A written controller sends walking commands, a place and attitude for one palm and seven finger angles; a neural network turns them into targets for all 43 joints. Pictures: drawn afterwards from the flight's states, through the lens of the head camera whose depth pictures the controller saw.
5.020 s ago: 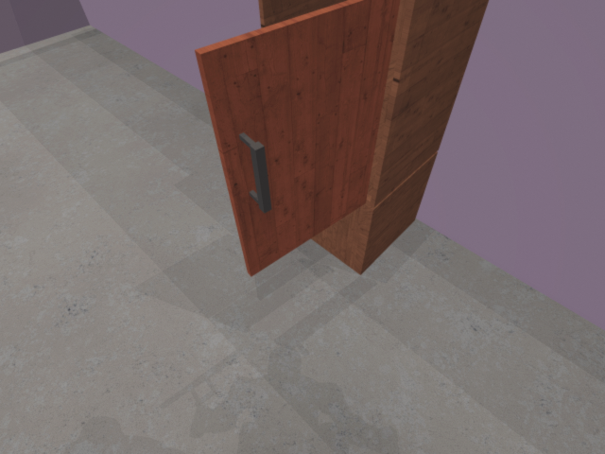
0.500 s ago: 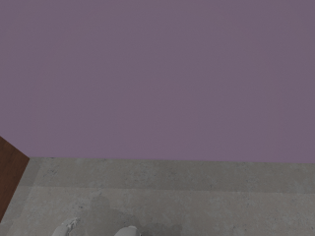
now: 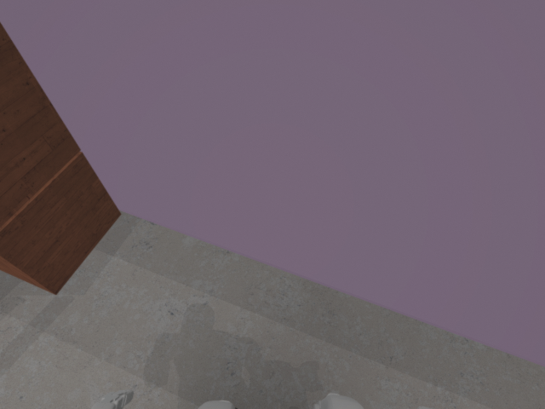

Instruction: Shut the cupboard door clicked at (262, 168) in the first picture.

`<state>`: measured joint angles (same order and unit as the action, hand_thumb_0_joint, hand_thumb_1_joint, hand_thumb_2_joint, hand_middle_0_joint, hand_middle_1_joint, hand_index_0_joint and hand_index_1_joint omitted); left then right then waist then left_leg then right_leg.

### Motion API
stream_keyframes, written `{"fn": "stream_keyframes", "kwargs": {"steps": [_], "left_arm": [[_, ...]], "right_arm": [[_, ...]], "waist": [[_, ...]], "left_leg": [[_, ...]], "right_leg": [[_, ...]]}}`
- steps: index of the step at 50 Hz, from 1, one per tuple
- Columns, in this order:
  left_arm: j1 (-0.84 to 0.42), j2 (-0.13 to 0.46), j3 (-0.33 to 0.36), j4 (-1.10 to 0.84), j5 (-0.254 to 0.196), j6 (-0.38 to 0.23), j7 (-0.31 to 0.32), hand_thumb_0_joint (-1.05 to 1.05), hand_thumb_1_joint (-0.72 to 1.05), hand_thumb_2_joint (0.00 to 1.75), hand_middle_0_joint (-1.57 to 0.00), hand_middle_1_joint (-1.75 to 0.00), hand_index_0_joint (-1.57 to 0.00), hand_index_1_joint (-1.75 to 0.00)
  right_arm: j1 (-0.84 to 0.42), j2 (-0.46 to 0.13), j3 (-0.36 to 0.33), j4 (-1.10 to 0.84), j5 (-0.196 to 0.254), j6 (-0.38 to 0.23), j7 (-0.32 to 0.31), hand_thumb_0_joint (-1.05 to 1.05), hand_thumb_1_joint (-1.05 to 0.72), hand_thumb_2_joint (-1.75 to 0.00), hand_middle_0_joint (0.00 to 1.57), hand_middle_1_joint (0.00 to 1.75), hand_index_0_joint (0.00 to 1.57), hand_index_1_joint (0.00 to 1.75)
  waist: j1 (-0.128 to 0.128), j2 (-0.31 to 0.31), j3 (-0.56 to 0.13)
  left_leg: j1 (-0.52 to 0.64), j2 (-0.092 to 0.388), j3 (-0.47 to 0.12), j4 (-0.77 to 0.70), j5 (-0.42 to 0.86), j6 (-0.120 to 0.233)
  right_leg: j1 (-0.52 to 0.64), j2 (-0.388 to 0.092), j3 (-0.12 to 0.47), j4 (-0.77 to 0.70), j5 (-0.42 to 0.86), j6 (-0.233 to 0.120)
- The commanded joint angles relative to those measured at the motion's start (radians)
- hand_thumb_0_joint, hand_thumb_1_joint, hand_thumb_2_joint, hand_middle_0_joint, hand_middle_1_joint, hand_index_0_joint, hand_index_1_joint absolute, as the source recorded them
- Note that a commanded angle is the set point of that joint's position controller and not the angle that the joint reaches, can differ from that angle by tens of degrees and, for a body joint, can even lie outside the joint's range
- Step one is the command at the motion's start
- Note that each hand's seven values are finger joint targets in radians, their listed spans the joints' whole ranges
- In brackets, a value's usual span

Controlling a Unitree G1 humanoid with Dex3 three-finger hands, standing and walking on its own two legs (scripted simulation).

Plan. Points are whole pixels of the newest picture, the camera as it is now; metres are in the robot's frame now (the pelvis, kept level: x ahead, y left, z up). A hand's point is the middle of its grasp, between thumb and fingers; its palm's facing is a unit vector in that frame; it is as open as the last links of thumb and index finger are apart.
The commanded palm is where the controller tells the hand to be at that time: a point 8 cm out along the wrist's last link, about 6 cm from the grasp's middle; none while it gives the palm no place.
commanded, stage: turn to face it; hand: left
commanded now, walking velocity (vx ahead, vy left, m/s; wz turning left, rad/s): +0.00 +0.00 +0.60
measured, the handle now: out of the picture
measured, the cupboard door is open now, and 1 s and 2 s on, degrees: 82 82 82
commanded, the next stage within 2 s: take the last steps up to it in 1.58 s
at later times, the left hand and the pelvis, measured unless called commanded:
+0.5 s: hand out of the picture -0.02 +0.20 -0.18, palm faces +0.36 -0.90 -0.24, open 7.4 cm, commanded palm none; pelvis -0.01 -0.02 -0.01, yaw +20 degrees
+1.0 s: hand out of the picture -0.07 +0.15 -0.17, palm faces +0.62 -0.75 -0.22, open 7.4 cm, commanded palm none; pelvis +0.00 -0.04 +0.00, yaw +39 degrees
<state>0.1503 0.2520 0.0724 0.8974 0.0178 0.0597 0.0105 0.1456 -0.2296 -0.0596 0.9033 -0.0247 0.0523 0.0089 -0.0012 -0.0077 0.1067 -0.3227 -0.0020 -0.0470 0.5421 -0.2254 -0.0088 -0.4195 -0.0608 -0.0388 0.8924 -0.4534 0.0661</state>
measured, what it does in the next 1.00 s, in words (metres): steps on the spot, turning left: right foot, then left foot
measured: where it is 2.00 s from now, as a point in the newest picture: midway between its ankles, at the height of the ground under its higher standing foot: outside the picture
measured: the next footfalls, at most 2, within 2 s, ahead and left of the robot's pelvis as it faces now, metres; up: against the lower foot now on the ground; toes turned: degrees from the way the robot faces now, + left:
right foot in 0.08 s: +0.06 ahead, -0.14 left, +0.00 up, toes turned +0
left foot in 0.40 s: +0.00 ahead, +0.11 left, +0.00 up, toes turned +21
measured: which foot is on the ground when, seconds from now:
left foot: down 0.00-0.06, up 0.08-0.38, down 0.40-0.70, up 0.72-1.00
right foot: up 0.00-0.06, down 0.08-0.40, up 0.42-0.68, down 0.70-1.00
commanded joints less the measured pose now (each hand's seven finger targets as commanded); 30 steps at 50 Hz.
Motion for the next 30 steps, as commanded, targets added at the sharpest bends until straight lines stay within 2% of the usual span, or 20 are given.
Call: {"fn": "stream_keyframes", "kwargs": {"steps": [1, 2, 3, 4, 5, 7, 9, 11, 14, 16, 17, 18, 19, 20, 21, 22, 23, 24, 27, 30], "left_arm": [[0.115, 0.078, 0.022, -0.054, -0.006, -0.037, 0.002, 0.00, 0.90, 0.90, -0.20, -0.30, -0.20, -0.30], [0.157, 0.120, 0.033, -0.050, 0.000, -0.045, 0.008, 0.00, 0.90, 0.90, -0.20, -0.30, -0.20, -0.30], [0.173, 0.209, 0.052, -0.058, 0.016, -0.054, 0.017, 0.00, 0.90, 0.90, -0.20, -0.30, -0.20, -0.30], [0.129, 0.238, 0.045, -0.082, 0.013, -0.051, 0.019, 0.00, 0.90, 0.90, -0.20, -0.30, -0.20, -0.30], [0.085, 0.195, 0.041, -0.092, 0.010, -0.060, 0.024, 0.00, 0.90, 0.90, -0.20, -0.30, -0.20, -0.30], [0.012, 0.128, 0.019, -0.106, 0.005, -0.063, 0.025, 0.00, 0.90, 0.90, -0.20, -0.30, -0.20, -0.30], [0.026, 0.123, 0.017, -0.099, 0.009, -0.067, 0.025, 0.00, 0.90, 0.90, -0.20, -0.30, -0.20, -0.30], [0.077, 0.145, 0.023, -0.082, 0.010, -0.069, 0.024, 0.00, 0.90, 0.90, -0.20, -0.30, -0.20, -0.30], [0.129, 0.175, 0.034, -0.050, 0.013, -0.069, 0.022, 0.00, 0.90, 0.90, -0.20, -0.30, -0.20, -0.30], [0.123, 0.188, 0.040, -0.047, 0.007, -0.066, 0.018, 0.00, 0.90, 0.90, -0.20, -0.30, -0.20, -0.30], [0.107, 0.186, 0.042, -0.046, 0.002, -0.063, 0.016, 0.00, 0.90, 0.90, -0.20, -0.30, -0.20, -0.30], [0.087, 0.174, 0.044, -0.052, -0.005, -0.057, 0.012, 0.00, 0.90, 0.90, -0.20, -0.30, -0.20, -0.30], [0.089, 0.126, 0.037, -0.075, -0.009, -0.049, 0.007, 0.00, 0.90, 0.90, -0.20, -0.30, -0.20, -0.30], [0.022, 0.070, 0.012, -0.123, -0.010, -0.044, 0.004, 0.00, 0.90, 0.90, -0.20, -0.30, -0.20, -0.30], [-0.047, 0.100, 0.015, -0.141, 0.001, -0.033, 0.010, 0.00, 0.90, 0.90, -0.20, -0.30, -0.20, -0.30], [-0.063, 0.075, 0.019, -0.120, -0.001, -0.030, 0.011, 0.00, 0.90, 0.90, -0.20, -0.30, -0.20, -0.30], [-0.048, 0.083, 0.022, -0.102, -0.003, -0.028, 0.007, 0.00, 0.90, 0.90, -0.20, -0.30, -0.20, -0.30], [-0.025, 0.084, 0.020, -0.085, -0.002, -0.027, 0.001, 0.00, 0.90, 0.90, -0.20, -0.30, -0.20, -0.30], [-0.008, 0.067, 0.017, -0.073, -0.007, -0.028, -0.003, 0.00, 0.90, 0.90, -0.20, -0.30, -0.20, -0.30], [0.007, 0.063, 0.013, -0.073, -0.009, -0.034, -0.001, 0.00, 0.90, 0.90, -0.20, -0.30, -0.20, -0.30]], "right_arm": [[-0.054, -0.212, -0.063, -0.091, -0.001, -0.007, -0.014, 0.00, -0.90, -0.90, 0.20, 0.30, 0.20, 0.30], [-0.067, -0.177, -0.060, -0.107, 0.006, -0.003, -0.010, 0.00, -0.90, -0.90, 0.20, 0.30, 0.20, 0.30], [-0.054, -0.107, -0.051, -0.127, 0.012, -0.002, -0.004, 0.00, -0.90, -0.90, 0.20, 0.30, 0.20, 0.30], [-0.082, -0.123, -0.054, -0.140, 0.008, -0.004, 0.005, 0.00, -0.90, -0.90, 0.20, 0.30, 0.20, 0.30], [-0.063, -0.122, -0.057, -0.126, 0.003, 0.002, 0.005, 0.00, -0.90, -0.90, 0.20, 0.30, 0.20, 0.30], [-0.035, -0.104, -0.051, -0.088, 0.005, 0.011, 0.014, 0.00, -0.90, -0.90, 0.20, 0.30, 0.20, 0.30], [-0.041, -0.071, -0.038, -0.086, 0.013, 0.014, 0.021, 0.00, -0.90, -0.90, 0.20, 0.30, 0.20, 0.30], [-0.073, -0.049, -0.026, -0.087, 0.014, 0.008, 0.024, 0.00, -0.90, -0.90, 0.20, 0.30, 0.20, 0.30], [-0.092, -0.040, -0.018, -0.095, 0.019, -0.003, 0.023, 0.00, -0.90, -0.90, 0.20, 0.30, 0.20, 0.30], [-0.055, -0.049, -0.016, -0.085, 0.018, -0.009, 0.019, 0.00, -0.90, -0.90, 0.20, 0.30, 0.20, 0.30], [-0.020, -0.065, -0.018, -0.078, 0.016, -0.012, 0.017, 0.00, -0.90, -0.90, 0.20, 0.30, 0.20, 0.30], [0.028, -0.096, -0.028, -0.064, 0.013, -0.016, 0.017, 0.00, -0.90, -0.90, 0.20, 0.30, 0.20, 0.30], [0.074, -0.188, -0.050, -0.062, 0.005, -0.024, 0.014, 0.00, -0.90, -0.90, 0.20, 0.30, 0.20, 0.30], [0.146, -0.281, -0.072, -0.050, -0.001, -0.020, 0.003, 0.00, -0.90, -0.90, 0.20, 0.30, 0.20, 0.30], [0.183, -0.278, -0.072, -0.026, -0.006, -0.019, -0.006, 0.00, -0.90, -0.90, 0.20, 0.30, 0.20, 0.30], [0.141, -0.256, -0.068, -0.031, -0.008, -0.024, -0.018, 0.00, -0.90, -0.90, 0.20, 0.30, 0.20, 0.30], [0.077, -0.226, -0.060, -0.046, -0.006, -0.025, -0.024, 0.00, -0.90, -0.90, 0.20, 0.30, 0.20, 0.30], [0.033, -0.206, -0.052, -0.058, -0.004, -0.029, -0.025, 0.00, -0.90, -0.90, 0.20, 0.30, 0.20, 0.30], [0.029, -0.203, -0.052, -0.056, -0.006, -0.031, -0.025, 0.00, -0.90, -0.90, 0.20, 0.30, 0.20, 0.30], [0.017, -0.207, -0.057, -0.056, -0.007, -0.022, -0.021, 0.00, -0.90, -0.90, 0.20, 0.30, 0.20, 0.30]], "waist": [[0.032, 0.165, -0.125], [0.057, 0.061, -0.116], [0.068, -0.232, -0.108], [0.069, -0.255, -0.097], [0.029, -0.225, -0.110], [-0.013, -0.239, -0.088], [-0.007, -0.219, -0.105], [0.024, -0.180, -0.124], [0.051, -0.199, -0.154], [0.033, -0.194, -0.171], [0.011, -0.177, -0.174], [-0.022, -0.110, -0.183], [-0.046, 0.133, -0.219], [-0.096, 0.339, -0.199], [-0.111, 0.199, -0.187], [-0.084, 0.241, -0.179], [-0.057, 0.254, -0.149], [-0.029, 0.214, -0.140], [-0.022, 0.152, -0.159], [-0.019, 0.181, -0.159]], "left_leg": [[-0.094, 0.165, -0.237, -0.146, -0.021, 0.115], [-0.191, 0.093, -0.191, -0.046, -0.118, 0.068], [-0.349, -0.047, -0.035, 0.201, -0.298, -0.013], [-0.276, -0.042, 0.005, 0.460, -0.373, -0.023], [-0.272, -0.012, -0.021, 0.610, -0.335, -0.015], [-0.250, 0.030, 0.009, 0.683, -0.242, -0.036], [-0.201, 0.030, 0.062, 0.545, -0.240, -0.052], [-0.164, 0.021, 0.108, 0.386, -0.245, -0.058], [-0.107, 0.005, 0.146, 0.216, -0.256, -0.048], [-0.036, -0.002, 0.164, 0.092, -0.179, -0.041], [0.039, 0.004, 0.159, 0.005, -0.098, -0.032], [0.166, 0.023, 0.134, -0.107, 0.018, -0.016], [0.318, 0.220, -0.130, -0.163, 0.235, 0.065], [0.358, 0.434, -0.385, -0.193, 0.577, 0.223], [0.283, 0.428, -0.372, -0.185, 0.418, 0.260], [0.243, 0.353, -0.343, -0.188, 0.357, 0.233], [0.179, 0.312, -0.290, -0.198, 0.296, 0.204], [0.150, 0.273, -0.243, -0.197, 0.279, 0.177], [0.167, 0.229, -0.207, -0.180, 0.313, 0.165], [0.112, 0.205, -0.233, -0.162, 0.290, 0.155]], "right_leg": [[0.251, 0.048, -0.027, -0.316, 0.122, -0.014], [0.341, -0.019, 0.044, -0.491, 0.106, -0.032], [0.390, -0.284, 0.360, -0.665, -0.027, -0.135], [0.241, -0.437, 0.432, -0.718, 0.025, -0.223], [0.213, -0.393, 0.385, -0.664, 0.138, -0.240], [0.195, -0.285, 0.154, -0.587, 0.374, -0.201], [0.242, -0.260, 0.051, -0.550, 0.547, -0.182], [0.315, -0.269, 0.021, -0.512, 0.660, -0.182], [0.385, -0.300, 0.014, -0.460, 0.742, -0.186], [0.378, -0.298, -0.017, -0.409, 0.742, -0.160], [0.330, -0.293, -0.045, -0.369, 0.681, -0.131], [0.228, -0.277, -0.085, -0.288, 0.581, -0.085], [0.023, -0.175, -0.145, -0.093, 0.289, -0.013], [-0.181, -0.070, -0.111, 0.104, -0.223, 0.034], [-0.179, -0.066, -0.008, 0.208, -0.196, 0.014], [-0.196, -0.060, 0.023, 0.245, -0.124, 0.012], [-0.176, -0.060, 0.041, 0.253, -0.060, 0.011], [-0.144, -0.055, 0.045, 0.229, -0.010, 0.013], [-0.067, -0.019, 0.020, 0.073, -0.001, 0.013], [0.058, 0.027, -0.005, -0.115, 0.003, 0.002]]}}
